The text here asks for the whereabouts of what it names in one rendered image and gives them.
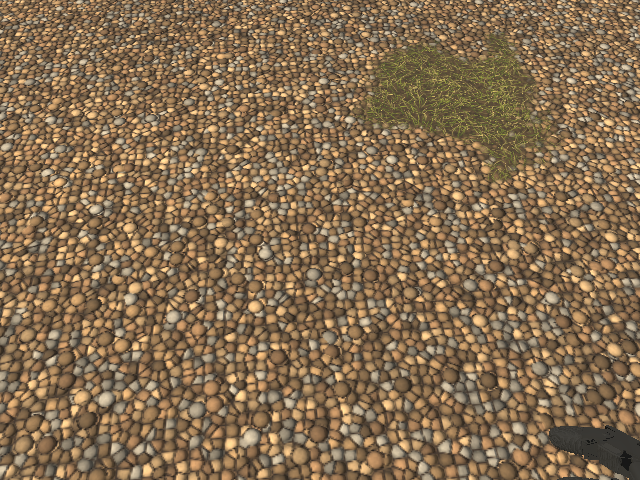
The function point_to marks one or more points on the right robot hand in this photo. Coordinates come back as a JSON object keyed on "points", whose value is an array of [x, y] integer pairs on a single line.
{"points": [[613, 448]]}

